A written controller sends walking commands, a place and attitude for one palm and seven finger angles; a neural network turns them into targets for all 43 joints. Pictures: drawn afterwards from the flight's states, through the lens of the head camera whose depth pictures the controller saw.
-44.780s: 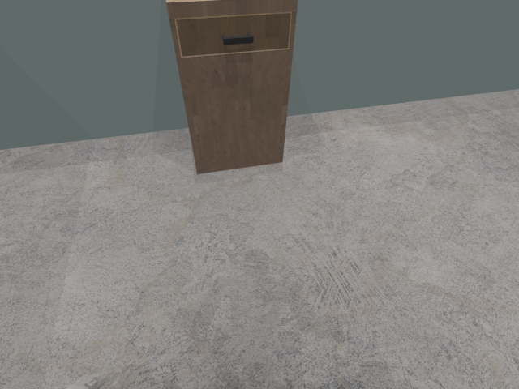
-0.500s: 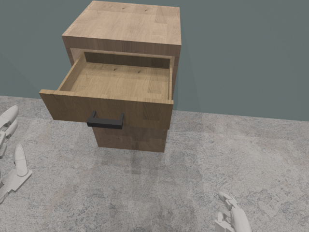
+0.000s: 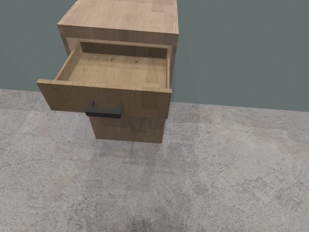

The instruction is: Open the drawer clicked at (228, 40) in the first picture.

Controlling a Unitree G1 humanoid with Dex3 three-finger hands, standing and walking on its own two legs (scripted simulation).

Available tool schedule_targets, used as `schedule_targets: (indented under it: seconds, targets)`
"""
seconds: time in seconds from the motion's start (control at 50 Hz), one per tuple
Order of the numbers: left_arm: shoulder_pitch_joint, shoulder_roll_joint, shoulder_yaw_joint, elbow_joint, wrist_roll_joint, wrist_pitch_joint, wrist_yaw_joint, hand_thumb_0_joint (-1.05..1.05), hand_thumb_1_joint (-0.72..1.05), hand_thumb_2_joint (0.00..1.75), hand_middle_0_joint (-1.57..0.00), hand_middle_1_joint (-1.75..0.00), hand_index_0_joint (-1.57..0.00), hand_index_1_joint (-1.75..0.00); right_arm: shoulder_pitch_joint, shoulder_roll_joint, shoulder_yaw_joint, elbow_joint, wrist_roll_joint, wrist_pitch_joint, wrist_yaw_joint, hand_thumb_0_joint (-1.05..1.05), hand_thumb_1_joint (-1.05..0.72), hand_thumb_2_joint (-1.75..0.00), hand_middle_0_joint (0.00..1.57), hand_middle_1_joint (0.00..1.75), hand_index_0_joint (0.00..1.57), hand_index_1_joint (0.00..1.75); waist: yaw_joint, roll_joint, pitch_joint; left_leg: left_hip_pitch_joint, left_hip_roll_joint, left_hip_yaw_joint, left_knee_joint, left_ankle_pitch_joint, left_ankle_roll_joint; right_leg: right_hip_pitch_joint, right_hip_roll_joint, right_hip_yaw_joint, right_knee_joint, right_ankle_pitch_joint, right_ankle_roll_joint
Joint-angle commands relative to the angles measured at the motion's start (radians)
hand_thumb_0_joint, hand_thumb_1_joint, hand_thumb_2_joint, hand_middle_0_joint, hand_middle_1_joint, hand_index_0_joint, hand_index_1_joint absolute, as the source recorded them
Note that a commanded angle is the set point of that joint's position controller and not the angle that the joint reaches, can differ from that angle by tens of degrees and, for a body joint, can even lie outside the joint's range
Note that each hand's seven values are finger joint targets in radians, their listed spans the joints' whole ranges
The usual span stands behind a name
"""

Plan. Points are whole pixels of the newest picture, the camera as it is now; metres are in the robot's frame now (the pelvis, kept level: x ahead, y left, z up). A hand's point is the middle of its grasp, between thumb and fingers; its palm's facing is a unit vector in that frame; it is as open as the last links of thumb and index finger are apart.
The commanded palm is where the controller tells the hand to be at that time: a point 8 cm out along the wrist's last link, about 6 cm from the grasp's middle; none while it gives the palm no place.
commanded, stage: let the arm hang, fingers relaxed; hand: left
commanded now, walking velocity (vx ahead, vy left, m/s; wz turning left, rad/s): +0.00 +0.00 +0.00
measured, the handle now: (105, 108) +0.51 +0.19 -0.03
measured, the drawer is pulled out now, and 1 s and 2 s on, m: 0.30 0.30 0.30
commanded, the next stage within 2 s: look to check the result in 0.82 s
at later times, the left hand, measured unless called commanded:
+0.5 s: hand out of the picture -0.03 +0.20 -0.16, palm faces +0.01 -0.97 -0.26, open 7.3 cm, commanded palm none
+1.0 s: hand out of the picture +0.02 +0.17 -0.16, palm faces +0.00 -0.98 -0.22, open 7.3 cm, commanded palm none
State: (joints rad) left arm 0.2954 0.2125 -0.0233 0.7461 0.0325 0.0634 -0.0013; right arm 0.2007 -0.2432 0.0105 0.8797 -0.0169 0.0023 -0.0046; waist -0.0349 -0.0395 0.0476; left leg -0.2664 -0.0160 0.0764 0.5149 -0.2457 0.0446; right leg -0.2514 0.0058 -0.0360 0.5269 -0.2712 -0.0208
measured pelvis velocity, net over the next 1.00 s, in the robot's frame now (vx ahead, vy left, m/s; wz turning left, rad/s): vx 0.00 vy -0.01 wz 0.00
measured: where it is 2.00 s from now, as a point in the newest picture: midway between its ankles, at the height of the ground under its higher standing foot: outside the picture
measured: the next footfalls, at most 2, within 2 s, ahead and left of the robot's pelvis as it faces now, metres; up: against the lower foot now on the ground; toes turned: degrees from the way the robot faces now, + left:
none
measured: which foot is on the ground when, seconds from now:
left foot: down 0.00-1.00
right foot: down 0.00-1.00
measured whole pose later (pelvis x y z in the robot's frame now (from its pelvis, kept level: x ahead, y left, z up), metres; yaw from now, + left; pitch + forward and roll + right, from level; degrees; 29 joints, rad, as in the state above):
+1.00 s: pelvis +0.00 -0.01 +0.01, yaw +0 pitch -2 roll +0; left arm 0.23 0.19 0.00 1.12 0.01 -0.01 0.03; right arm 0.26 -0.16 -0.01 1.13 -0.01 0.00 -0.03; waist -0.01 -0.01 0.07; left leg -0.15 0.00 0.07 0.35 -0.16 0.02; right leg -0.13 0.03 -0.04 0.35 -0.18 -0.04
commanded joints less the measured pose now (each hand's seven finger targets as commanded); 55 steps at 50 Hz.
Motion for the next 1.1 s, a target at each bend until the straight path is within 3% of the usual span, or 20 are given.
schedule_targets:
  seconds: [0.0,0.08,0.1,0.18,0.2,0.28,0.4,0.72,1.08]
  targets:
    - [0.012,0.175,0.048,0.043,-0.014,-0.062,0.022,0.0,0.9,0.9,-0.2,-0.3,-0.2,-0.3,-0.011,-0.099,-0.019,-0.005,0.004,-0.016,-0.01,0.0,-0.9,-0.9,0.2,0.3,0.2,0.3,0.041,0.148,-0.039,0.047,0.102,-0.151,-0.16,0.099,-0.007,0.074,-0.089,0.133,-0.169,0.101,-0.016]
    - [0.04,0.144,0.046,0.179,-0.022,-0.066,0.022,0.0,0.9,0.9,-0.2,-0.3,-0.2,-0.3,0.044,-0.073,-0.018,0.067,0.007,-0.009,-0.019,0.0,-0.9,-0.9,0.2,0.3,0.2,0.3,0.038,0.233,-0.061,0.057,0.11,-0.15,-0.198,0.038,-0.009,0.118,-0.09,0.117,-0.199,0.102,-0.025]
    - [0.044,0.144,0.047,0.199,-0.021,-0.069,0.023,0.0,0.9,0.9,-0.2,-0.3,-0.2,-0.3,0.058,-0.071,-0.023,0.077,0.01,-0.008,-0.022,0.0,-0.9,-0.9,0.2,0.3,0.2,0.3,0.039,0.171,-0.052,0.073,0.116,-0.155,-0.194,0.053,-0.007,0.113,-0.089,0.11,-0.21,0.107,-0.025]
    - [0.043,0.116,0.036,0.277,-0.024,-0.067,0.025,0.0,0.9,0.9,-0.2,-0.3,-0.2,-0.3,0.106,-0.065,-0.028,0.131,0.011,-0.003,-0.027,0.0,-0.9,-0.9,0.2,0.3,0.2,0.3,0.03,0.117,-0.016,0.073,0.127,-0.17,-0.228,-0.008,-0.005,0.087,-0.089,0.102,-0.225,0.067,-0.025]
    - [0.049,0.118,0.038,0.288,-0.022,-0.07,0.026,0.0,0.9,0.9,-0.2,-0.3,-0.2,-0.3,0.111,-0.069,-0.032,0.138,0.014,-0.003,-0.029,0.0,-0.9,-0.9,0.2,0.3,0.2,0.3,0.033,0.076,0.007,0.076,0.131,-0.171,-0.235,-0.022,-0.001,0.075,-0.082,0.102,-0.23,0.055,-0.026]
    - [0.055,0.108,0.035,0.328,-0.021,-0.066,0.031,0.0,0.9,0.9,-0.2,-0.3,-0.2,-0.3,0.133,-0.064,-0.037,0.172,0.011,-0.002,-0.03,0.0,-0.9,-0.9,0.2,0.3,0.2,0.3,0.031,0.033,0.049,0.051,0.133,-0.182,-0.262,-0.078,0.002,0.054,-0.084,0.101,-0.229,0.028,-0.023]
    - [0.069,0.108,0.042,0.342,-0.018,-0.071,0.036,0.0,0.9,0.9,-0.2,-0.3,-0.2,-0.3,0.134,-0.056,-0.046,0.197,0.011,-0.002,-0.027,0.0,-0.9,-0.9,0.2,0.3,0.2,0.3,0.035,-0.008,0.058,0.071,0.125,-0.168,-0.258,-0.098,0.008,0.014,-0.081,0.115,-0.242,-0.028,-0.022]
    - [0.013,0.106,0.046,0.35,-0.021,-0.083,0.038,0.0,0.9,0.9,-0.2,-0.3,-0.2,-0.3,0.111,-0.026,-0.039,0.223,0.008,-0.013,-0.028,0.0,-0.9,-0.9,0.2,0.3,0.2,0.3,0.028,0.072,0.041,0.102,0.117,-0.139,-0.239,0.053,-0.009,0.052,-0.1,0.123,-0.255,0.078,-0.024]
    - [-0.014,0.107,0.05,0.359,-0.024,-0.086,0.039,0.0,0.9,0.9,-0.2,-0.3,-0.2,-0.3,0.099,-0.041,-0.04,0.231,0.008,-0.01,-0.033,0.0,-0.9,-0.9,0.2,0.3,0.2,0.3,0.022,0.047,0.026,0.133,0.125,-0.134,-0.237,0.098,-0.017,0.078,-0.1,0.122,-0.27,0.12,-0.024]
